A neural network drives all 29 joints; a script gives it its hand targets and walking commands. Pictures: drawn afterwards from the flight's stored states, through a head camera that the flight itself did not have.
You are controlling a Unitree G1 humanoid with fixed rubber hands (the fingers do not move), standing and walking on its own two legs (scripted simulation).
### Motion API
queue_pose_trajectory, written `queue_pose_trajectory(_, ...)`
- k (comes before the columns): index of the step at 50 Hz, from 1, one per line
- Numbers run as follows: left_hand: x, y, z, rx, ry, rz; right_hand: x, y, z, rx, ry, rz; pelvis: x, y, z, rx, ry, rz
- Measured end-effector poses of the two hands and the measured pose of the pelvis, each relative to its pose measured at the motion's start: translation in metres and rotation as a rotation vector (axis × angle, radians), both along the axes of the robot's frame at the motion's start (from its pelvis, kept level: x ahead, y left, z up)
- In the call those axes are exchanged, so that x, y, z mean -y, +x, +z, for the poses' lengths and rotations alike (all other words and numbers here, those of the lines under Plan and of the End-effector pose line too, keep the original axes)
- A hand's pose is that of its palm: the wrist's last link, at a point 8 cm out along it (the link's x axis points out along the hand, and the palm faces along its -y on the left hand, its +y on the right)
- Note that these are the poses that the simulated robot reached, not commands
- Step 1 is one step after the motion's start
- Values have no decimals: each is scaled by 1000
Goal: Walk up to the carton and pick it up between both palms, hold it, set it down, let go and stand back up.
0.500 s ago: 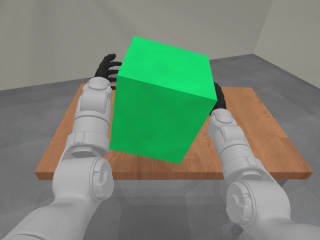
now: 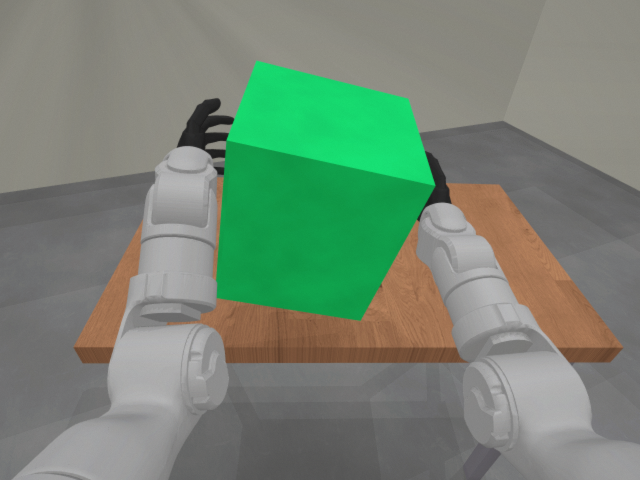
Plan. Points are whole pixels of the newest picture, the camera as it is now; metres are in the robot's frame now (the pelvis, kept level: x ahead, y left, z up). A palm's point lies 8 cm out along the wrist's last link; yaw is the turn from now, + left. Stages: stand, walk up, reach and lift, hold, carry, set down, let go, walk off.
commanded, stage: reach and lift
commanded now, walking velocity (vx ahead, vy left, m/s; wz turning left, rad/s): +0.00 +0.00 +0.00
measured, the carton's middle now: (311, 198) +0.43 +0.02 +0.19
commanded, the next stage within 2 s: hold in 0.96 s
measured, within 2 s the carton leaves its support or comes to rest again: neither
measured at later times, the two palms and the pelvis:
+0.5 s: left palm (192, 155) +0.39 +0.16 +0.27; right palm (438, 193) +0.38 -0.14 +0.23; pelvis +0.00 +0.00 +0.00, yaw +0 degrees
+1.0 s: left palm (188, 149) +0.38 +0.16 +0.28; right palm (442, 183) +0.38 -0.13 +0.24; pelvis +0.00 +0.00 +0.00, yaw +0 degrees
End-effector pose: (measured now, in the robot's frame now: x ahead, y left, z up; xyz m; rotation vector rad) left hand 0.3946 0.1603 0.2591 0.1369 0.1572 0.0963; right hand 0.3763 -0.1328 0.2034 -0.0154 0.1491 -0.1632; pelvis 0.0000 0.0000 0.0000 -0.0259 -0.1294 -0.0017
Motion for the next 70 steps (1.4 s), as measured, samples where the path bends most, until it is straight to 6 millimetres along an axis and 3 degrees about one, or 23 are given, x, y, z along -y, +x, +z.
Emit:
queue_pose_trajectory(45, -1, -9, 14, 14, -13, 25, 3, 2, 34, 15, 4, 23, 2, 1, 0, -1, 0, -1)
queue_pose_trajectory(60, -2, -24, 33, 45, -11, 37, 2, -8, 55, 45, 19, 33, 3, -1, 0, 2, -1, -2)
queue_pose_trajectory(70, -5, -28, 31, 18, -28, 44, -1, -10, 56, 17, 17, 39, 2, -3, 0, 6, -2, -2)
